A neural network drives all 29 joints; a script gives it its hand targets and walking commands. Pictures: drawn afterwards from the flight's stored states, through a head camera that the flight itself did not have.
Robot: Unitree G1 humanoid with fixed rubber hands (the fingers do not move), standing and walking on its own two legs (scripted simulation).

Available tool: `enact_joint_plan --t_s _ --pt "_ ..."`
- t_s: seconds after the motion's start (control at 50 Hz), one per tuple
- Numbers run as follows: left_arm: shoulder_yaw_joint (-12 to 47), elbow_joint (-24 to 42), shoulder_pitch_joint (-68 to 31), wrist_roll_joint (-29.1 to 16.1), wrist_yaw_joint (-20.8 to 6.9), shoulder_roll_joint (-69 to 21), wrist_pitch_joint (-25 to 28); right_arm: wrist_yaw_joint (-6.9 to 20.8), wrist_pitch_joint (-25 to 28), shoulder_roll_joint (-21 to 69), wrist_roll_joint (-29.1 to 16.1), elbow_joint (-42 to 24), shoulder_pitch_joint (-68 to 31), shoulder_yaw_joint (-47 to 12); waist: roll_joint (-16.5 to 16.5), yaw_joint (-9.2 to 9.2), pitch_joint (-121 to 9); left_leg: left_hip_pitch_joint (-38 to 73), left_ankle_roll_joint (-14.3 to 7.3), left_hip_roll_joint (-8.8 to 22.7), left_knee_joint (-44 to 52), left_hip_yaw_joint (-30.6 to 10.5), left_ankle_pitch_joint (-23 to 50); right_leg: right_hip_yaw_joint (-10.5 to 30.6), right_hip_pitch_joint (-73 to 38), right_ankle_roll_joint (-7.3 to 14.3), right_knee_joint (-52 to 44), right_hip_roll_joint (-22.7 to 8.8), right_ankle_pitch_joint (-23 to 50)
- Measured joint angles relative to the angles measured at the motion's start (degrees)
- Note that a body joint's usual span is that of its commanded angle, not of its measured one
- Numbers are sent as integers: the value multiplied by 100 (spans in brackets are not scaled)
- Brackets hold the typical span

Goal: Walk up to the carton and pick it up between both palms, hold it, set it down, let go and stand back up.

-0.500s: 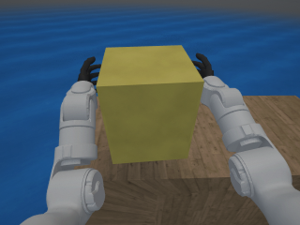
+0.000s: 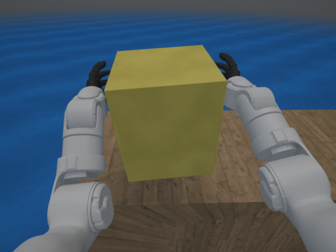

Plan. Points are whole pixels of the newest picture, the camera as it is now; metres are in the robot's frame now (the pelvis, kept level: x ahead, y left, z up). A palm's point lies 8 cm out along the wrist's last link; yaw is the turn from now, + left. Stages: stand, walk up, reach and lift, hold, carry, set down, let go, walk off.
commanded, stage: reach and lift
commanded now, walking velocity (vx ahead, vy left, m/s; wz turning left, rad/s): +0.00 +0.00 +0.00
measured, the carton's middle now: (165, 112) +0.39 -0.01 +0.21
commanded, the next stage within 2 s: hold in 0.22 s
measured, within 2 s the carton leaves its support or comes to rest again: neither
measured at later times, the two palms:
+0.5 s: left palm (90, 84) +0.38 +0.16 +0.29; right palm (230, 71) +0.39 -0.15 +0.31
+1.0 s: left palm (90, 77) +0.38 +0.15 +0.31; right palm (234, 65) +0.38 -0.15 +0.33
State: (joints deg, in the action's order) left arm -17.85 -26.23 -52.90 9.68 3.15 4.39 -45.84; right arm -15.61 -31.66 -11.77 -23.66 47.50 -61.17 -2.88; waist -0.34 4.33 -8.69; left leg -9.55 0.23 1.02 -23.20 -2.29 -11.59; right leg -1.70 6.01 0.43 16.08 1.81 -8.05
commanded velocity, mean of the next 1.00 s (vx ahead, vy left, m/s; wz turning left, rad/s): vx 0.00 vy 0.00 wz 0.00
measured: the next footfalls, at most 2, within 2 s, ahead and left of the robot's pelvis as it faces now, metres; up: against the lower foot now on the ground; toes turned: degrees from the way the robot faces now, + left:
none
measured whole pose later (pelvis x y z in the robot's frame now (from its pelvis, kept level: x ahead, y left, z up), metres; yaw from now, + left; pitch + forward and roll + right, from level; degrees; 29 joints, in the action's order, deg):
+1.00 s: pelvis +0.00 +0.00 +0.00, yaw +0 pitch -1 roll -2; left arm -20.1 -30.6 -59.9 9.9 2.6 5.7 -50.1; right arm -16.5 -37.0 -14.0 -26.1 52.8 -69.4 -4.0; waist 0.4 3.3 -11.6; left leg -10.0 0.5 0.9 -22.9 -3.6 -11.5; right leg -0.4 6.3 0.6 15.5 2.5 -7.9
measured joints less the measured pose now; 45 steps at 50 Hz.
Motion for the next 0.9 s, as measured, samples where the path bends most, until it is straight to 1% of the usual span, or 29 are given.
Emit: enact_joint_plan --t_s 0.22,0.32,0.44,0.54,0.68,0.82,0.9 --pt "-67 -202 -225 -50 51 18 -107 -14 -156 -114 -137 254 -304 -66 40 -73 -126 -67 -5 -1 -20 -5 -17 58 65 -5 -3 19 5" --pt "-125 -363 -335 -56 45 40 -156 -11 -210 -107 -126 448 -438 -27 24 -93 -170 -64 -2 -8 -5 -28 -16 63 58 -2 -17 22 0" --pt "-20 -153 -351 -109 62 101 -268 -76 -296 -182 -256 264 -484 -157 41 -66 -186 -99 4 -8 -49 -77 -38 48 49 -2 -44 36 3" --pt "-66 -91 -362 -27 38 49 -381 -86 -385 -215 -327 283 -526 -151 52 -64 -179 -28 3 -14 -33 -92 -44 61 -32 -3 -77 40 5" --pt "-135 -131 -417 -3 23 32 -454 -83 -481 -229 -310 329 -590 -163 82 -76 -199 -18 5 -12 -35 -81 -40 105 -18 1 -45 51 2" --pt "-234 -363 -617 10 8 61 -428 -75 -513 -228 -250 498 -754 -89 87 -130 -278 -75 16 -5 -2 -74 -8 144 70 13 -28 66 17" --pt "-235 -454 -688 1 -15 104 -410 -75 -527 -224 -217 545 -815 -77 89 -128 -308 -91 21 -10 19 -97 7 140 82 18 -43 68 22"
